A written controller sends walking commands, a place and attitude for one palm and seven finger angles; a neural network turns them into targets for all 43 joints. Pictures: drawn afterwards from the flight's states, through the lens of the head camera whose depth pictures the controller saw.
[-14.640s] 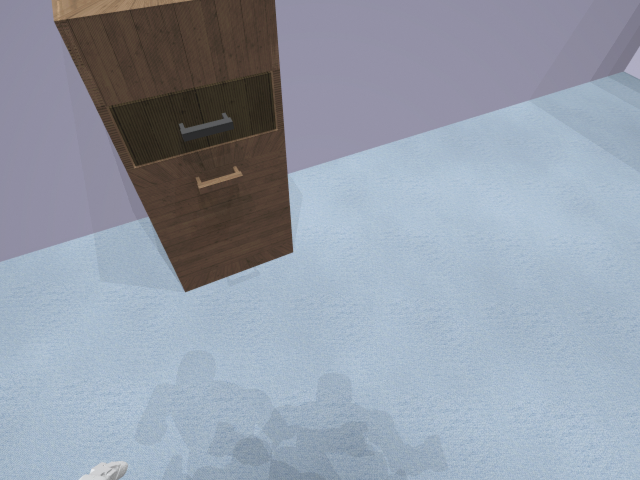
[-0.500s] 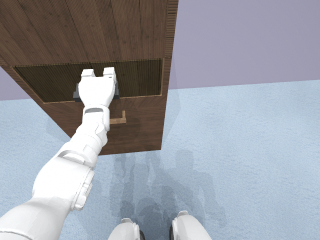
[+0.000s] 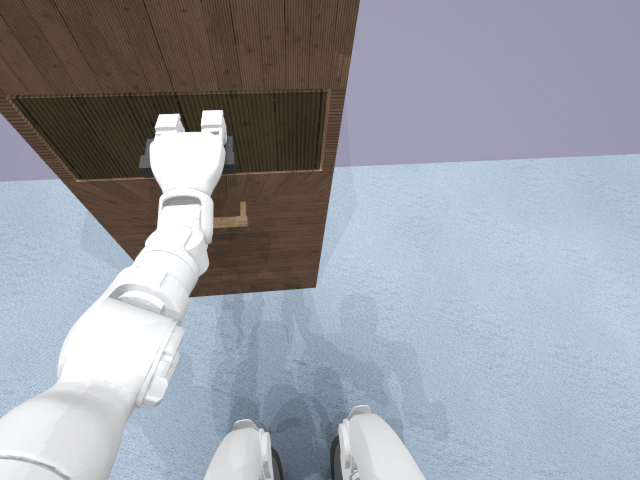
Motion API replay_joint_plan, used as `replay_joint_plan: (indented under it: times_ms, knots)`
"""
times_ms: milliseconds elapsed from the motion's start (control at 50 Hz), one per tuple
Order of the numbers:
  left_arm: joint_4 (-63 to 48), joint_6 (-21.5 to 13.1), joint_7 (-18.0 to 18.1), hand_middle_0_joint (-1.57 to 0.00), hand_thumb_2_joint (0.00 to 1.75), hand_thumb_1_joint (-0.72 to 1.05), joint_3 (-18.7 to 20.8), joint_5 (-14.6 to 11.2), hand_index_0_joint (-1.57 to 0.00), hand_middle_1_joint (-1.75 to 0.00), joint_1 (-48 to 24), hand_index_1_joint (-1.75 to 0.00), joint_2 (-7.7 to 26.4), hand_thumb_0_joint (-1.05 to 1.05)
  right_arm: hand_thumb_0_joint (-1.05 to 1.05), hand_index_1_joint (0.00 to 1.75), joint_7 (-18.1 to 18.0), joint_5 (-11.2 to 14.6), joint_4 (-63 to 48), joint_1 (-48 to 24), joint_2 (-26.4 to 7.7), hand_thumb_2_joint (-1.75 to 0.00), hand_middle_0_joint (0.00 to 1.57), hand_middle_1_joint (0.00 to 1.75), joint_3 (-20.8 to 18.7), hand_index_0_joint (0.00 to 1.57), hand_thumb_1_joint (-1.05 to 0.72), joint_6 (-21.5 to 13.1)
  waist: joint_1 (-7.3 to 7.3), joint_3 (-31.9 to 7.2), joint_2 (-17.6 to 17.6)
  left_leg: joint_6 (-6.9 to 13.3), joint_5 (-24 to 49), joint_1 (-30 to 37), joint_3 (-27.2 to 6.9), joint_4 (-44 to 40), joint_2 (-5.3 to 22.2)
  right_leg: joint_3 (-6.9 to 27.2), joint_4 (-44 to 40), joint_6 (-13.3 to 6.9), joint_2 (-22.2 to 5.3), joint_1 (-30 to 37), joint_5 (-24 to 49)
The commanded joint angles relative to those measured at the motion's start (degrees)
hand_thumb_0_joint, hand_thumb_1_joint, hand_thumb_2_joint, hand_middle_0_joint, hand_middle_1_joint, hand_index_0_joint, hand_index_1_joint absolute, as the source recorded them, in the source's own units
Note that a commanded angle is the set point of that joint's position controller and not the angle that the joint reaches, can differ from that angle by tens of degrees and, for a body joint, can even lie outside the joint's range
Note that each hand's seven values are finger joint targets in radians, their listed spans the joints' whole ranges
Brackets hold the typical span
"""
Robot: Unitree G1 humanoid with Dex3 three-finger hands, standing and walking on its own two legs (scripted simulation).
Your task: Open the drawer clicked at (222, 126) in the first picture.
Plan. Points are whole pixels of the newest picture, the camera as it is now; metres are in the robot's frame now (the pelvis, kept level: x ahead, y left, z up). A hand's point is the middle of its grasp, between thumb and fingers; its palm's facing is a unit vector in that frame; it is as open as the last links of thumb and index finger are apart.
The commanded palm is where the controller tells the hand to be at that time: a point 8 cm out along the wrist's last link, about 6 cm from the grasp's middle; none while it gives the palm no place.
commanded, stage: lower the fingers behind the handle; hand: left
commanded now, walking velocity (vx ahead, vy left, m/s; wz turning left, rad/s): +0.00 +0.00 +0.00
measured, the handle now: (190, 154) +0.56 +0.13 +0.00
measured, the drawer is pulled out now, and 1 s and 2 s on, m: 0.00 0.00 0.00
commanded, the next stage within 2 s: lift the fingers back up to retry in 0.30 s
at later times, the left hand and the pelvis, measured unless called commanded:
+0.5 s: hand (197, 181) +0.51 +0.12 +0.00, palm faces +0.03 -0.03 -1.00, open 14.0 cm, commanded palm +0.49 +0.12 +0.04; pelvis +0.00 +0.01 +0.00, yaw -1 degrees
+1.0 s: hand (186, 162) +0.51 +0.13 +0.04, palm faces -0.03 -0.06 -1.00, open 13.6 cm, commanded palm +0.50 +0.13 +0.11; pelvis +0.04 +0.01 +0.05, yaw -1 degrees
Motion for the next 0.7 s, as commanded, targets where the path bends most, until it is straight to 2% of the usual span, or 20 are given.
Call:
replay_joint_plan:
  times_ms: [0, 40, 100, 140, 160, 200, 220, 240, 260, 300, 320, 380, 440, 460, 500, 560, 600, 620, 660, 680]
  knots:
    - [-3.74, 3.55, -2.3, -0.3, 0.3, -0.5, 0.73, -0.36, -0.3, -1.2, -22.26, -1.2, 9.78, 0.0, 0.0, 0.3, -0.97, -0.01, -2.66, 8.78, -9.51, -0.9, 0.2, 0.3, -2.72, 0.2, -0.9, -0.65, -3.06, -22.05, 0.02, -1.09, 7.84, 17.0, -4.36, -8.66, -0.54, 1.84, -9.24, -0.59, 1.67, 10.8, 5.93]
    - [-3.91, 3.55, -2.96, -0.3, 0.3, -0.5, 0.06, -0.64, -0.3, -1.2, -23.3, -1.2, 8.59, 0.0, 0.0, 0.3, -1.06, -0.08, -2.52, 8.96, -9.33, -0.9, 0.2, 0.3, -2.82, 0.2, -0.9, -0.63, -3.72, -22.23, -0.29, -1.13, 8.58, 18.2, -4.8, -8.68, -0.26, 1.53, -9.05, -0.6, 1.75, 10.15, 6.37]
    - [-2.96, 2.98, -4.14, -0.3, 0.3, -0.5, 0.89, -1.09, -0.3, -1.2, -20.75, -1.2, 9.79, 0.0, 0.0, 0.3, -1.36, 0.07, -2.99, 8.98, -9.45, -0.9, 0.2, 0.3, -2.5, 0.2, -0.9, -0.6, -3.26, -21.29, -1.91, -0.95, 7.7, 16.78, -4.64, -8.7, -0.29, 1.68, -9.32, -0.48, 1.74, 10.89, 5.85]
    - [-3.98, 1.81, -4.66, -0.3, 0.3, -0.5, -0.04, -1.31, -0.3, -1.2, -21.4, -1.2, 8.37, 0.0, 0.0, 0.3, -1.42, 0.02, -3.26, 8.9, -9.12, -0.9, 0.2, 0.3, -2.55, 0.2, -0.9, -0.85, -3.5, -20.94, -1.79, -0.9, 6.79, 16.76, -4.78, -8.71, -0.24, 1.71, -9.29, -0.53, 1.72, 10.34, 5.18]
    - [-4.2, 1.22, -4.62, -0.3, 0.3, -0.5, 1.05, -1.37, -0.3, -1.2, -20.5, -1.2, 9.68, 0.0, 0.0, 0.3, -1.47, -0.02, -3.4, 9.12, -9.3, -0.9, 0.2, 0.3, -2.44, 0.2, -0.9, -0.98, -2.84, -21.28, -1.94, -0.77, 6.53, 15.98, -4.53, -8.7, -0.29, 1.83, -9.17, -0.49, 1.67, 11.13, 5.1]
    - [-4.4, 0.54, -4.86, -0.3, 0.3, -0.5, 0.33, -1.31, -0.3, -1.2, -19.28, -1.2, 8.65, 0.0, 0.0, 0.3, -1.45, 0.06, -3.71, 9.03, -9.07, -0.9, 0.2, 0.3, -2.44, 0.2, -0.9, -1.13, -2.77, -20.51, -2.04, -0.79, 5.99, 15.65, -4.48, -8.6, -0.3, 1.88, -9.23, -0.57, 1.75, 10.72, 4.58]
    - [-4.52, 0.09, -4.75, -0.3, 0.3, -0.5, 1.18, -1.27, -0.3, -1.2, -18.74, -1.2, 9.65, 0.0, 0.0, 0.3, -1.49, 0.07, -3.68, 9.17, -9.12, -0.9, 0.2, 0.3, -2.39, 0.2, -0.9, -1.25, -2.39, -20.37, -2.42, -0.76, 5.95, 15.08, -4.48, -8.63, -0.26, 1.85, -9.07, -0.59, 1.72, 11.12, 4.51]
    - [-4.45, -0.19, -4.63, -0.3, 0.3, -0.5, 1.46, -1.11, -0.3, -1.2, -18.81, -1.2, 9.88, 0.0, 0.0, 0.3, -1.44, 0.05, -3.62, 9.1, -9.19, -0.9, 0.2, 0.3, -2.38, 0.2, -0.9, -1.23, -2.36, -20.1, -2.24, -0.9, 6.15, 15.52, -4.94, -8.75, -0.15, 1.71, -8.84, -0.74, 1.73, 10.45, 4.42]
    - [-5.55, -0.55, -4.5, -0.3, 0.3, -0.5, -0.41, -0.87, -0.3, -1.2, -19.75, -1.2, 7.76, 0.0, 0.0, 0.3, -1.34, 0.01, -3.72, 9.13, -9.04, -0.9, 0.2, 0.3, -2.55, 0.2, -0.9, -1.46, -2.84, -20.23, -0.99, -0.94, 6.08, 16.16, -4.95, -8.58, -0.07, 1.63, -8.66, -0.67, 1.74, 9.27, 4.35]
    - [-5.24, -0.71, -3.58, -0.3, 0.3, -0.5, 1.41, -0.36, -0.3, -1.2, -19.66, -1.2, 9.89, 0.0, 0.0, 0.3, -1.28, -0.07, -3.31, 9.4, -9.34, -0.9, 0.2, 0.3, -2.67, 0.2, -0.9, -1.52, -2.69, -20.59, -1.88, -0.92, 6.25, 15.88, -5.16, -8.09, 0.04, 1.74, -8.31, -0.69, 1.75, 8.95, 4.3]
    - [-4.81, -0.4, -3.38, -0.3, 0.3, -0.5, 0.34, -0.45, -0.3, -1.2, -19.31, -1.2, 8.35, 0.0, 0.0, 0.3, -1.15, -0.04, -3.39, 9.34, -9.15, -0.9, 0.2, 0.3, -2.67, 0.2, -0.9, -1.57, -2.61, -19.87, -1.3, -1.04, 5.93, 15.73, -5.12, -8.3, -0.08, 1.53, -8.39, -0.76, 1.77, 8.51, 3.93]
    - [-5.88, 0.08, -2.29, -0.3, 0.3, -0.5, 2.04, -0.25, -0.3, -1.2, -20.24, -1.2, 10.33, 0.0, 0.0, 0.3, -0.92, -0.17, -2.97, 9.63, -9.51, -0.9, 0.2, 0.3, -2.88, 0.2, -0.9, -1.5, -2.45, -22.59, -0.9, -1.13, 7.97, 17.06, -5.33, -7.93, 0.14, 1.55, -7.92, -0.76, 1.8, 9.02, 5.33]
    - [-10.44, 0.67, -1.69, -0.3, 0.3, -0.5, 2.29, -0.91, -0.3, -1.2, -23.34, -1.2, 10.69, 0.0, 0.0, 0.3, -0.79, -0.13, -3.17, 9.49, -9.29, -0.9, 0.2, 0.3, -3.27, 0.2, -0.9, -1.24, -1.77, -26.52, 1.53, -1.45, 10.43, 21.53, -5.57, -8.91, 0.15, 1.58, -8.75, -0.83, 1.91, 11.37, 7.02]
    - [-10.53, 1.15, -1.68, -0.3, 0.3, -0.5, 3.08, -0.74, -0.3, -1.2, -23.05, -1.2, 12.13, 0.0, 0.0, 0.3, -0.94, 0.03, -3.09, 9.79, -9.42, -0.9, 0.2, 0.3, -3.18, 0.2, -0.9, -0.85, -1.48, -26.71, 1.1, -1.61, 11.23, 22.66, -5.94, -9.68, 0.32, 1.37, -9.09, -0.8, 1.93, 12.29, 7.49]
    - [-11.78, 1.63, -1.92, -0.3, 0.3, -0.5, 1.56, -1.33, -0.3, -1.2, -24.69, -1.2, 10.61, 0.0, 0.0, 0.3, -1.17, 0.23, -3.1, 9.61, -9.1, -0.9, 0.2, 0.3, -3.15, 0.2, -0.9, -0.6, -1.99, -25.68, 1.4, -1.56, 11.1, 24.04, -5.77, -10.81, 0.33, 1.31, -10.52, -0.62, 2.02, 12.98, 7.55]
    - [-13.62, 1.18, -2.17, -0.3, 0.3, -0.5, 3.99, -1.97, -0.3, -1.2, -24.82, -1.2, 14.14, 0.0, 0.0, 0.3, -1.71, 0.33, -3.19, 9.52, -9.17, -0.9, 0.2, 0.3, -2.98, 0.2, -0.9, -0.3, -1.25, -27.6, 0.56, -1.19, 12.5, 25.43, -5.13, -11.86, 0.08, 1.93, -12.07, -0.49, 2.03, 17.11, 9.35]
    - [-14.34, 0.56, -2.55, -0.3, 0.3, -0.5, 3.23, -1.96, -0.3, -1.2, -24.34, -1.2, 13.34, 0.0, 0.0, 0.3, -2.05, 0.5, -3.36, 9.53, -8.85, -0.9, 0.2, 0.3, -2.91, 0.2, -0.9, -0.17, -1.19, -26.18, -0.2, -1.2, 13.1, 26.07, -4.97, -13.03, 0.04, 1.91, -13.17, -0.48, 2.08, 18.73, 10.11]
    - [-16.01, -0.18, -2.64, -0.3, 0.3, -0.5, 2.73, -2.09, -0.3, -1.2, -25.03, -1.2, 12.6, 0.0, 0.0, 0.3, -2.11, 0.42, -3.42, 9.49, -8.75, -0.9, 0.2, 0.3, -3.03, 0.2, -0.9, -0.3, -1.27, -26.76, 1.18, -1.21, 14.51, 27.74, -4.81, -13.33, 0.12, 2.01, -13.61, -0.53, 2.09, 19.1, 11.28]
    - [-16.34, -1.39, -2.72, -0.3, 0.3, -0.5, 2.82, -2.05, -0.3, -1.2, -23.56, -1.2, 12.02, 0.0, 0.0, 0.3, -2.09, 0.34, -3.29, 9.76, -8.54, -0.9, 0.2, 0.3, -3.28, 0.2, -0.9, -0.32, -1.03, -26.49, 0.71, -1.32, 16.55, 29.89, -5.01, -13.84, 0.26, 1.91, -14.33, -0.61, 2.24, 19.73, 12.57]
    - [-16.86, -1.91, -2.72, -0.3, 0.3, -0.5, 1.86, -2.02, -0.3, -1.2, -23.29, -1.2, 10.5, 0.0, 0.0, 0.3, -2.03, 0.37, -3.28, 9.97, -8.45, -0.9, 0.2, 0.3, -3.42, 0.2, -0.9, -0.38, -1.12, -26.26, 0.37, -1.49, 17.37, 30.99, -5.48, -14.18, 0.4, 1.66, -14.5, -0.64, 2.29, 19.41, 12.8]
